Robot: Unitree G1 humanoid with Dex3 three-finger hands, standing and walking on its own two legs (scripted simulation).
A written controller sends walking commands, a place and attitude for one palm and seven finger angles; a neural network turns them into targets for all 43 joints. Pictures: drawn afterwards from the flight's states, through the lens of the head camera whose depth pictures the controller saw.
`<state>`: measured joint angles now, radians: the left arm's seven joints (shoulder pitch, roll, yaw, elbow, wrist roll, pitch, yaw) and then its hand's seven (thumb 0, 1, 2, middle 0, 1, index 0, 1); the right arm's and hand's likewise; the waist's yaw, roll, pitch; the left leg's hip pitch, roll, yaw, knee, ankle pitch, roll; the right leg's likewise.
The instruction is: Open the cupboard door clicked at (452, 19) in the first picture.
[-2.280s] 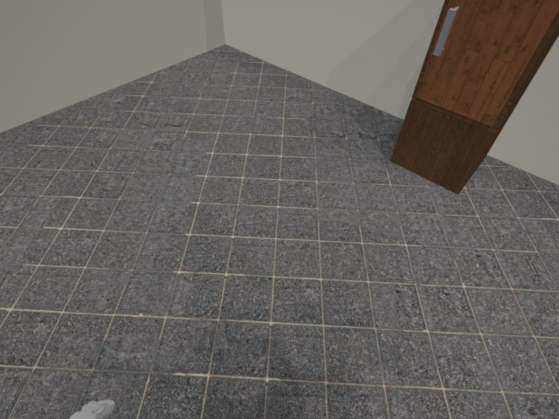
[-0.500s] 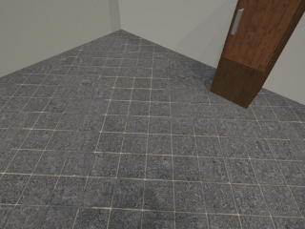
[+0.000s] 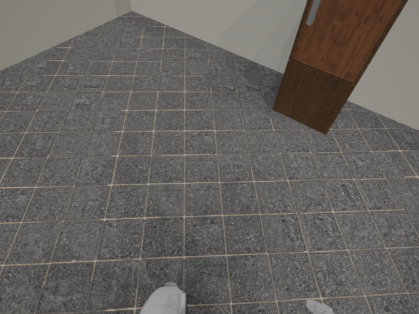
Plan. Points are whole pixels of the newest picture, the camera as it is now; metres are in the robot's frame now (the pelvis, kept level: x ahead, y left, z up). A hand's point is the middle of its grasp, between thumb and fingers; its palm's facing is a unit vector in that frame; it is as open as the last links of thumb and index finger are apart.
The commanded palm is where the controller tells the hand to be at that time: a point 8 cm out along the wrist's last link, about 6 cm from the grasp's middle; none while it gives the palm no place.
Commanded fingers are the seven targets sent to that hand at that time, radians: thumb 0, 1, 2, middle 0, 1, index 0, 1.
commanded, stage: walk to a spot facing it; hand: left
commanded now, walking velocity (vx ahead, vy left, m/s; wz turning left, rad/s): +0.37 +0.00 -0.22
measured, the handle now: (317, 3) +1.43 -0.36 -0.02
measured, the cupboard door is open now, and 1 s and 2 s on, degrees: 0 0 0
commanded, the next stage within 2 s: turn to face it in 1.14 s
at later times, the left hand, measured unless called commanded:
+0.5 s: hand (148, 214) +0.35 +0.19 -0.15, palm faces -0.21 -0.96 -0.17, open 7.4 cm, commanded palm none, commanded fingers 0.00 0.90 0.90 -0.20 -0.30 -0.20 -0.30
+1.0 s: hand (172, 175) +0.48 +0.16 -0.16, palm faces -0.21 -0.96 -0.21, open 7.3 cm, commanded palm none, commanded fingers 0.00 0.90 0.90 -0.20 -0.30 -0.20 -0.30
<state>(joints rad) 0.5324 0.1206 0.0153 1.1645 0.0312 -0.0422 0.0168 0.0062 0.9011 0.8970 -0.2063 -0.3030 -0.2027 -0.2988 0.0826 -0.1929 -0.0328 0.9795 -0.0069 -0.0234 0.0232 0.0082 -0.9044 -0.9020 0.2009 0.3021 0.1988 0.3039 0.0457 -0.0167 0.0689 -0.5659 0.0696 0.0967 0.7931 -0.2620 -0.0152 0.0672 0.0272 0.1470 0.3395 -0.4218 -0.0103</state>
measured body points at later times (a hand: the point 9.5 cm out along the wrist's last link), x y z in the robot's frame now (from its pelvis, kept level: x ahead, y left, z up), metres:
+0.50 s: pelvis +0.21 +0.04 +0.01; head +0.23 +0.04 +0.46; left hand +0.36 +0.25 -0.14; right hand +0.08 -0.17 -0.13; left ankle +0.13 +0.11 -0.73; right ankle +0.29 -0.13 -0.68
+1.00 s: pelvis +0.44 -0.03 +0.01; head +0.45 -0.03 +0.46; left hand +0.50 +0.21 -0.15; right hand +0.44 -0.29 -0.13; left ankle +0.57 +0.09 -0.70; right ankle +0.35 -0.11 -0.73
